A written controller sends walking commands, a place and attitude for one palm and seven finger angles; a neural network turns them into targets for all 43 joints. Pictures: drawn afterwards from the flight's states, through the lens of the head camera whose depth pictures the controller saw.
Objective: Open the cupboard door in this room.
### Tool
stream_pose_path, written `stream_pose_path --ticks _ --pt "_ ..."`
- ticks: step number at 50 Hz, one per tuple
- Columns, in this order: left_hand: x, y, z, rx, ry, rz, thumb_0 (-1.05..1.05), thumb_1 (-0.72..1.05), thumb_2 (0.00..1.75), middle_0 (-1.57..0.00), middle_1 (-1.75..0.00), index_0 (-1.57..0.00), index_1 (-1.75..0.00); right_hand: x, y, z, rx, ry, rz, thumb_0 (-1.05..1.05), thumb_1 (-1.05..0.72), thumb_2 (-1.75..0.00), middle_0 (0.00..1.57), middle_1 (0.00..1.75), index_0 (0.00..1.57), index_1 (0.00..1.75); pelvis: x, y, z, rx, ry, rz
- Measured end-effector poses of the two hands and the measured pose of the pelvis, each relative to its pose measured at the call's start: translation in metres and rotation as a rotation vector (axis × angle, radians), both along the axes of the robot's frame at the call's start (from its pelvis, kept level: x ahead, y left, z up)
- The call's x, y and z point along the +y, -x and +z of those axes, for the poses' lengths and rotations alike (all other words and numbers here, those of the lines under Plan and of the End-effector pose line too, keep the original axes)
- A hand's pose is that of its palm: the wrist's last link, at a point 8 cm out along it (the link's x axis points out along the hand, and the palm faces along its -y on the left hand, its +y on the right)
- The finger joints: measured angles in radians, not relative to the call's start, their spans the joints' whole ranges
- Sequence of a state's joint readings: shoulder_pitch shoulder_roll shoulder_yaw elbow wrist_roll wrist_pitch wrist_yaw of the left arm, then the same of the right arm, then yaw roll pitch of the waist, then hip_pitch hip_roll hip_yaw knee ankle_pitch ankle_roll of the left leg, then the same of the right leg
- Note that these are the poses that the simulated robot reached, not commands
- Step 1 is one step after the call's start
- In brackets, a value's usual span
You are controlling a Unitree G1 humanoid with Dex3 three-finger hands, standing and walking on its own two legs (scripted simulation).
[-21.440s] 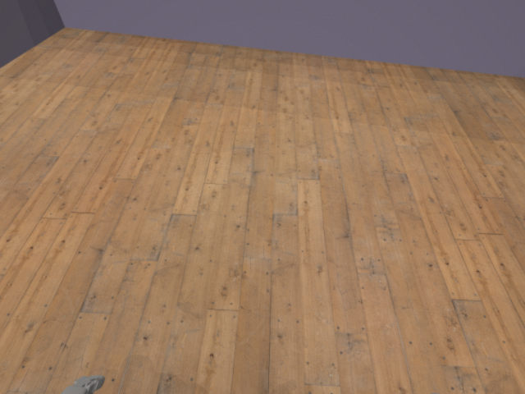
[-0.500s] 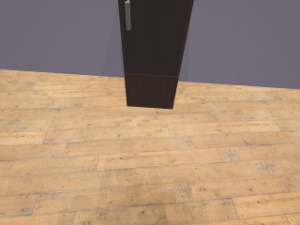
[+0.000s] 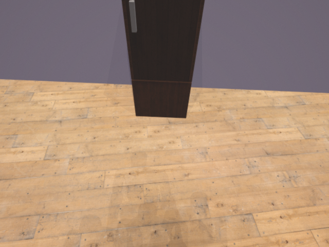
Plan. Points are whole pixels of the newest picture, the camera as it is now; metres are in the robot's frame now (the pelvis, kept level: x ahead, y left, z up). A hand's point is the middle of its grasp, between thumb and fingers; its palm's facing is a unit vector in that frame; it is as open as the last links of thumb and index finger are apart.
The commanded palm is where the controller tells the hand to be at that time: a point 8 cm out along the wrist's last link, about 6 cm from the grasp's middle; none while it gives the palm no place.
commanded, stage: look at it before walking up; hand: left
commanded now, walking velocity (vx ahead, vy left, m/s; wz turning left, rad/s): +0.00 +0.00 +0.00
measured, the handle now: (133, 15) +1.16 +0.22 +0.06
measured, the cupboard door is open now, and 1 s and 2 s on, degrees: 0 0 0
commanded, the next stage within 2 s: walk to a spot facing it in 0.20 s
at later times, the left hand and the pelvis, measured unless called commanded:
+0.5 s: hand out of the picture -0.04 +0.15 -0.18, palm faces +0.05 -0.99 -0.16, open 7.3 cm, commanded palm none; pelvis +0.01 -0.01 -0.01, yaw +0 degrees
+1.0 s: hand (105, 211) +0.25 +0.20 -0.17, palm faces +0.01 -0.98 -0.19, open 7.3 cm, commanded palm none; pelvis +0.17 +0.01 +0.00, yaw -1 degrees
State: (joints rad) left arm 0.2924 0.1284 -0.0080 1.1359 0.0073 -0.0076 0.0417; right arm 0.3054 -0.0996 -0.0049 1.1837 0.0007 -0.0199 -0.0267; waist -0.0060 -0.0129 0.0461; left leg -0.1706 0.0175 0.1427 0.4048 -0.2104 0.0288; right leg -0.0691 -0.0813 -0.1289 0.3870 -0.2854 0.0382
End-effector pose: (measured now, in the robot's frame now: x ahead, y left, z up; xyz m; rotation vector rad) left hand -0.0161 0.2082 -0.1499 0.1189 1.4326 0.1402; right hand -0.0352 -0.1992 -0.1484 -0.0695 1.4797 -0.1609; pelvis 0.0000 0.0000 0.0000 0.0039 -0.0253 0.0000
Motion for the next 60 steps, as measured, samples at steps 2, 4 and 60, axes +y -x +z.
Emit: stream_pose_path --ticks 2,4,60 --pt "-0.003 0.005 0.0 0.008 0.006 0.004 0.0 0.91 0.89 -0.2 -0.3 -0.2 -0.3 -0.001 -0.003 0.0 -0.011 0.002 0.003 0.0 -0.91 -0.9 0.2 0.3 0.2 0.3 -0.001 0.001 0.0 0.0 0.0 -0.001" --pt "-0.006 0.009 -0.001 0.016 0.012 0.009 0.0 0.91 0.89 -0.2 -0.3 -0.2 -0.3 -0.004 -0.006 0.0 -0.015 0.009 0.009 0.0 -0.92 -0.9 0.2 0.3 0.2 0.3 -0.002 0.001 0.0 0.0 0.001 -0.001" --pt "-0.018 -0.427 0.004 -0.382 -0.056 -0.163 0.0 0.91 0.89 -0.2 -0.3 -0.2 -0.3 -0.033 -0.215 -0.031 0.126 -0.036 -0.095 0.0 -0.91 -0.9 0.21 0.3 0.2 0.3 -0.034 -0.27 -0.031 0.006 -0.015 -0.031"
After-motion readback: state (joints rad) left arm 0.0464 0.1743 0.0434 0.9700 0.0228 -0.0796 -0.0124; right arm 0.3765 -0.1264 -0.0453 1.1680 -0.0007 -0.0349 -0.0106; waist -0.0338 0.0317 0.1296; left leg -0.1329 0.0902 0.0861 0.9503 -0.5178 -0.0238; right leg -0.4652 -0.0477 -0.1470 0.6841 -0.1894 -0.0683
